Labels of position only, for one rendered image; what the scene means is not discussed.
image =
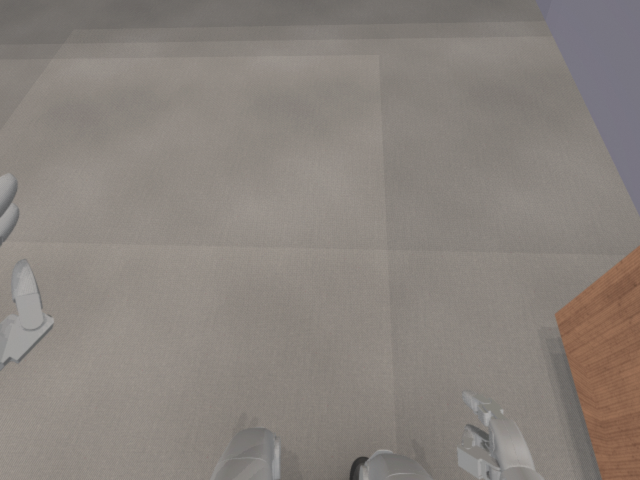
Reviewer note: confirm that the robot right thigh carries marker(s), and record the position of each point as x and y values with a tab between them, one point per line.
388	466

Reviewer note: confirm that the right robot hand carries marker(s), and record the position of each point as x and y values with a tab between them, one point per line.
488	455

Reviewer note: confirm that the robot right shin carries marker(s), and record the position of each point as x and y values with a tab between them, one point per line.
380	452

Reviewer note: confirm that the counter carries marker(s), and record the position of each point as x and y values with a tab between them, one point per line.
600	331

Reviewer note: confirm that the left robot hand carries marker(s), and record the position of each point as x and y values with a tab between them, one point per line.
19	334

